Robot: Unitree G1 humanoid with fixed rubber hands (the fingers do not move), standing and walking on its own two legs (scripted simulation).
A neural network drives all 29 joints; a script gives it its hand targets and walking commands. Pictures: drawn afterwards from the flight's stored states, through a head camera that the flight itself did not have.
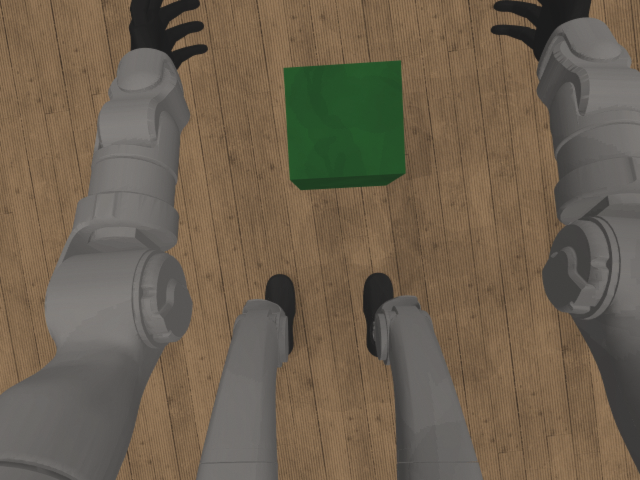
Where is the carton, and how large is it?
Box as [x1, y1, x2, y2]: [284, 60, 405, 189]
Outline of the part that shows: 400,60 284,68 290,179 300,189 385,185 405,172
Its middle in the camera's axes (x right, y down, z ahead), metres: +0.04 -0.22 +0.82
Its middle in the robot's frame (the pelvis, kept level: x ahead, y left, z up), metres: +0.54 -0.03 -0.53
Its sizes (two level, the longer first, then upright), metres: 0.210 0.200 0.250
